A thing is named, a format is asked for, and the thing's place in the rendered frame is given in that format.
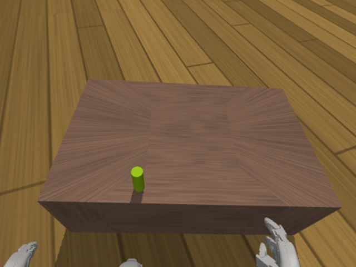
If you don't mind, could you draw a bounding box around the left robot hand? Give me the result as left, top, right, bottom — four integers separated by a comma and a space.
4, 241, 38, 267

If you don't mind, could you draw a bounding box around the right robot hand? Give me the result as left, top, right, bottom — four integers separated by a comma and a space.
256, 217, 300, 267

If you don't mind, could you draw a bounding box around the can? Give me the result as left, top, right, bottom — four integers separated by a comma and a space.
131, 166, 145, 192

